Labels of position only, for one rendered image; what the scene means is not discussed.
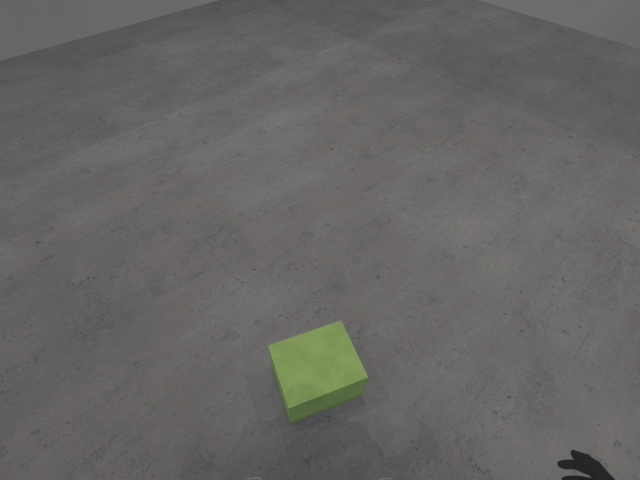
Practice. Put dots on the carton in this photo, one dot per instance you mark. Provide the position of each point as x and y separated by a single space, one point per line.
317 370

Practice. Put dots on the right robot hand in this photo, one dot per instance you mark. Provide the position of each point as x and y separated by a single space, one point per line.
585 464

